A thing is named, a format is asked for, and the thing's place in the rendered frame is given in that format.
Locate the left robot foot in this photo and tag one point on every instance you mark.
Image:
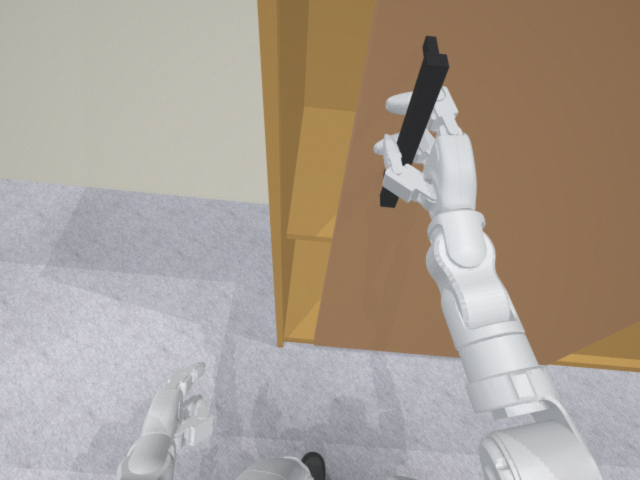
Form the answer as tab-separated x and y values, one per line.
315	464

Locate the left robot shin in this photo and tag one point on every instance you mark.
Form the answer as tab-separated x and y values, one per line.
300	462

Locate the handle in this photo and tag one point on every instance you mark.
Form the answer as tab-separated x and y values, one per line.
428	85

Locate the robot right hand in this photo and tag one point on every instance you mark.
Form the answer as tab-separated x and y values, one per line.
448	160

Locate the right robot forearm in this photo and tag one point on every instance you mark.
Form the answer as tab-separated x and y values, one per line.
503	373

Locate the robot left hand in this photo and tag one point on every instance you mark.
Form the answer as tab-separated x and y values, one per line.
169	415

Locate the wardrobe door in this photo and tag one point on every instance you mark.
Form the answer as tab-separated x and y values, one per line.
622	344
548	92

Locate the left robot forearm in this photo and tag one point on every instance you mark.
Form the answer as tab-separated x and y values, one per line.
151	457

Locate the robot right upper arm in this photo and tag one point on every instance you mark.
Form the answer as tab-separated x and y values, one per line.
545	450

